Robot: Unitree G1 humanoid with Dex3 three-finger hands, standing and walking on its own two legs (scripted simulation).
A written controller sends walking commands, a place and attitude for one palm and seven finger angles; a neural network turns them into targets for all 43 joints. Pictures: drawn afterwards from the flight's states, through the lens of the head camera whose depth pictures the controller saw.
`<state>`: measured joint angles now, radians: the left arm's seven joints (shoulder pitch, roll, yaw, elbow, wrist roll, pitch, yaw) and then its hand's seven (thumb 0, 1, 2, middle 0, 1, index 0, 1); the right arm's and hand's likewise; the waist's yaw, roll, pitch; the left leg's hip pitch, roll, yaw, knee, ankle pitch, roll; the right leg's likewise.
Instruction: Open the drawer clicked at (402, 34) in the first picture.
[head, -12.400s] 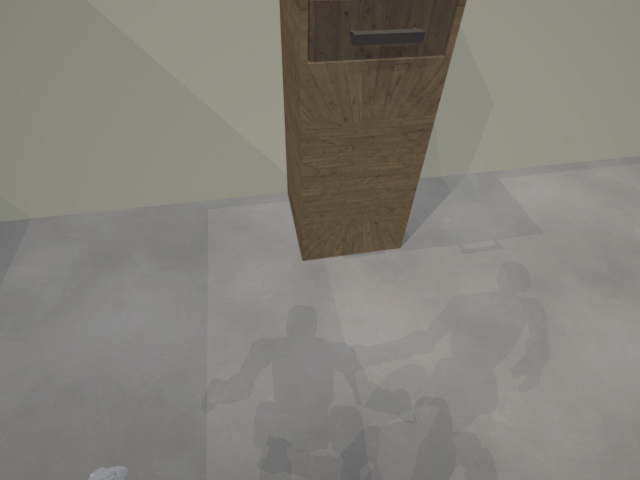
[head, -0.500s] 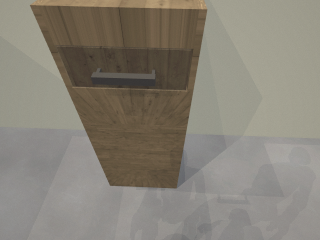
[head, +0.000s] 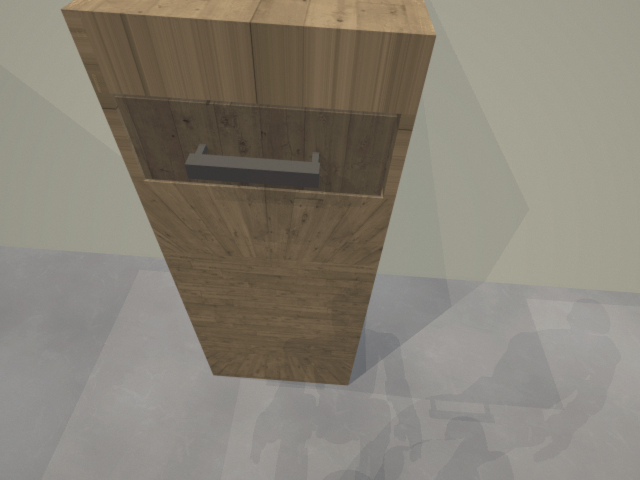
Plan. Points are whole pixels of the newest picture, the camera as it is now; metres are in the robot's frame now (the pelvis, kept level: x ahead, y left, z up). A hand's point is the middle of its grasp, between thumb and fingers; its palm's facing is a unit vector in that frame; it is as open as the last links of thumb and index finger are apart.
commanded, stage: shuffle to correct the standing spot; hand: left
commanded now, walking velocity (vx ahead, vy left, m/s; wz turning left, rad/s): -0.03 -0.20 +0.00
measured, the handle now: (256, 162) +0.51 +0.13 +0.12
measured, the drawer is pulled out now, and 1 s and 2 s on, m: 0.00 0.00 0.00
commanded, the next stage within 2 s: come to a stop and stand still in 0.12 s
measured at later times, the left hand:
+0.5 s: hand out of the picture -0.01 +0.10 -0.17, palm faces +0.03 -0.98 -0.20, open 7.3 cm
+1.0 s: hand out of the picture -0.02 +0.21 -0.18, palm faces +0.03 -0.97 -0.25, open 7.3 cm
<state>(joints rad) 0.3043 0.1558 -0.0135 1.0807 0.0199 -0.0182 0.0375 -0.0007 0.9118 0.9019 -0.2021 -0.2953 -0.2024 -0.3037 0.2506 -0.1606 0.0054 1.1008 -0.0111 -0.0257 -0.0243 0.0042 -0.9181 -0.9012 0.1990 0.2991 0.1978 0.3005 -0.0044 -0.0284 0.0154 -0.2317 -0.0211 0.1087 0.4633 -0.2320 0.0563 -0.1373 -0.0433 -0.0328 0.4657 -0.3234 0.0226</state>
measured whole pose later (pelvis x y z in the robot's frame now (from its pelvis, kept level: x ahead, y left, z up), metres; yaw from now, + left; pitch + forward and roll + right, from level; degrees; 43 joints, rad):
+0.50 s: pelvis -0.01 -0.07 +0.00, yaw +0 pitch +1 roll +1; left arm 0.33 0.14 0.00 1.03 0.03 -0.03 0.02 0.00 0.91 0.90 -0.20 -0.30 -0.20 -0.30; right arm 0.26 -0.18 -0.03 1.09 -0.02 0.03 -0.01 0.00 -0.91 -0.90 0.20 0.30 0.20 0.30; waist 0.01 0.00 0.00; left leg -0.37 0.02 0.05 0.79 -0.37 0.00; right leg -0.20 0.00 -0.09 0.47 -0.28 -0.06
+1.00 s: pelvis -0.02 +0.02 -0.01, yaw +1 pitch +0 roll +0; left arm 0.32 0.18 0.00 1.01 0.03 0.02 0.04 0.00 0.91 0.90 -0.20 -0.30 -0.20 -0.30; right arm 0.22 -0.18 -0.01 0.93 -0.02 0.00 -0.02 -0.01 -0.93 -0.90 0.20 0.30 0.20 0.30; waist 0.01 0.03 0.00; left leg -0.26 -0.07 0.10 0.56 -0.30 0.11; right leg -0.26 -0.07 0.00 0.59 -0.36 -0.02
